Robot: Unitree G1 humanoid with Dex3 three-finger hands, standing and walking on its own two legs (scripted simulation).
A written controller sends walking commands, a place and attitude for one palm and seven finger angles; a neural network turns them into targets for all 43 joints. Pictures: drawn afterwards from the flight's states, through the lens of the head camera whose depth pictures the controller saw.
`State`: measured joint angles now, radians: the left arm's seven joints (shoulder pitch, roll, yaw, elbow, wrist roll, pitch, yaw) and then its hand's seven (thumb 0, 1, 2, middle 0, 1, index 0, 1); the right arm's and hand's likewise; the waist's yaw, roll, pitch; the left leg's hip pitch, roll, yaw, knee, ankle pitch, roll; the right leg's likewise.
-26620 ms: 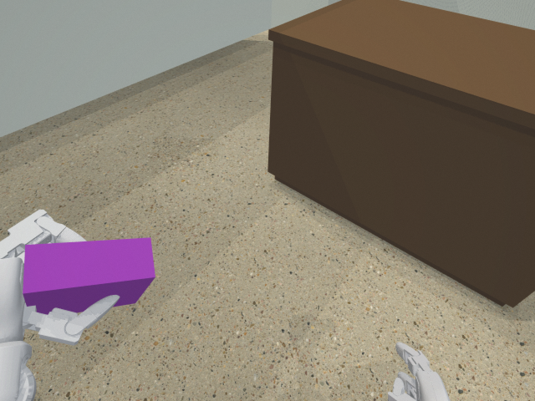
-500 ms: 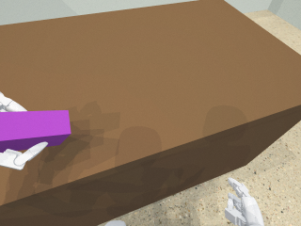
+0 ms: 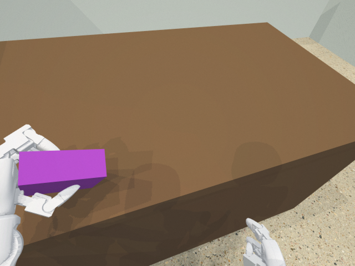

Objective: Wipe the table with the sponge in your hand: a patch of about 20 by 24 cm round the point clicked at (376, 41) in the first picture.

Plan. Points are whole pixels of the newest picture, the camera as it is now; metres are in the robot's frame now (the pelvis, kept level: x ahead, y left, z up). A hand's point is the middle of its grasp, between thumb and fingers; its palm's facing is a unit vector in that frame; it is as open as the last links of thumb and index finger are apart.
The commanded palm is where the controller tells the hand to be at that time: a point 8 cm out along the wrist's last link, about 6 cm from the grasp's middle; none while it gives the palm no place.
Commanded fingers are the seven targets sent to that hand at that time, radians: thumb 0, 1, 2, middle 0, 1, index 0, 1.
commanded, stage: come to a stop and stand still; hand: left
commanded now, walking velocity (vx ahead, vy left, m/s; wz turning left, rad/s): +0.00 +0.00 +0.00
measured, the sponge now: (74, 172) +0.23 +0.21 +0.14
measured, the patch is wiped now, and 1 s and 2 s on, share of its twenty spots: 0.00 0.00 0.00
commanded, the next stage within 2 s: look again from close up in 0.20 s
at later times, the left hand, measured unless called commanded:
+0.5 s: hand (57, 167) +0.23 +0.24 +0.15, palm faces +0.38 -0.85 -0.38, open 9.2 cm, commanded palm +0.17 +0.27 +0.18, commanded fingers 0.00 0.10 1.30 -1.20 -1.60 -1.20 -1.60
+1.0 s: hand (71, 166) +0.23 +0.21 +0.15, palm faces +0.37 -0.86 -0.36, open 9.2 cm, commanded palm +0.17 +0.24 +0.18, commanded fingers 0.00 0.10 1.30 -1.20 -1.60 -1.20 -1.60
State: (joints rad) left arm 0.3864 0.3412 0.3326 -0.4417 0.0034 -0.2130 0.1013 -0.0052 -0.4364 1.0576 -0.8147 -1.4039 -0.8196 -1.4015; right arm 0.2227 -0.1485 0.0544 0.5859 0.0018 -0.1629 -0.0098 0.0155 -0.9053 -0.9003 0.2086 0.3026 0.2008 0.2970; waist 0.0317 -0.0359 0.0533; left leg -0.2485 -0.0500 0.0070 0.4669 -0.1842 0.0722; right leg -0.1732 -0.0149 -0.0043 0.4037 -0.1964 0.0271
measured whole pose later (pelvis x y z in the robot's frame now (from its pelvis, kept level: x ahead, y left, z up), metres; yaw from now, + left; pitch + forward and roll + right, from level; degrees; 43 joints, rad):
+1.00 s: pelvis +0.01 -0.04 +0.00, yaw +0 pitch -1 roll -1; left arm 0.43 0.37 0.35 -0.47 -0.05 -0.16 0.11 -0.01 -0.44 1.06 -0.82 -1.40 -0.82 -1.40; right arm 0.19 -0.17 0.02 0.56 0.02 -0.10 -0.03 0.01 -0.91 -0.90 0.21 0.30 0.20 0.30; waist 0.02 -0.03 0.08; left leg -0.22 -0.01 -0.01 0.43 -0.18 0.02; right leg -0.15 0.03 -0.02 0.37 -0.19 -0.01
